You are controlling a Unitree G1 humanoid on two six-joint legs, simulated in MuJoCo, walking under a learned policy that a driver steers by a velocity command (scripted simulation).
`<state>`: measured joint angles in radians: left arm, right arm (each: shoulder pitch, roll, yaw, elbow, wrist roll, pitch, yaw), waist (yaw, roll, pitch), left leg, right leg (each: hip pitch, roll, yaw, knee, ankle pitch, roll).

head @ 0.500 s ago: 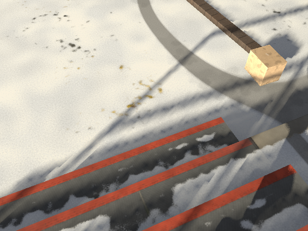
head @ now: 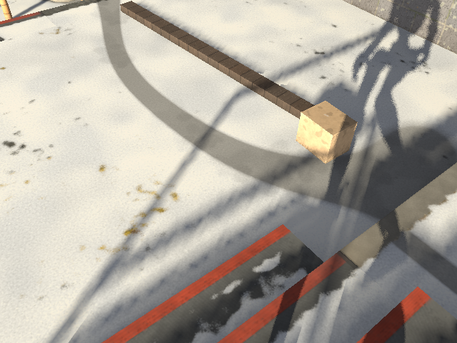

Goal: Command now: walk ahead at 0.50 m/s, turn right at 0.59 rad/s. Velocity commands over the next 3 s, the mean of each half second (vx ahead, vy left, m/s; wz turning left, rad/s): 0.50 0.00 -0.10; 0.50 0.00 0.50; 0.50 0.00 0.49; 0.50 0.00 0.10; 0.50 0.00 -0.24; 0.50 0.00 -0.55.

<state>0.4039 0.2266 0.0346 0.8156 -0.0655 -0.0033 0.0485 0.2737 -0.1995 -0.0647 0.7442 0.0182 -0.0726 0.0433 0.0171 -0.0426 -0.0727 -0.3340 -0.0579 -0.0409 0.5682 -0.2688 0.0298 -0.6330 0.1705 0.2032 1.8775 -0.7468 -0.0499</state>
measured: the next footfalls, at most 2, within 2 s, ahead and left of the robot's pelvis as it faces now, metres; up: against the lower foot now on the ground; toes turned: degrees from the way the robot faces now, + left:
right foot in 0.38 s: +0.34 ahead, -0.17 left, +0.00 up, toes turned -2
left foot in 0.86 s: +0.46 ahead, +0.10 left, -0.14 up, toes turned +13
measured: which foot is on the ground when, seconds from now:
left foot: down 0.00-0.42, up 0.44-0.84, down 0.86-1.00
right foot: up 0.00-0.36, down 0.38-0.88, up 0.90-1.00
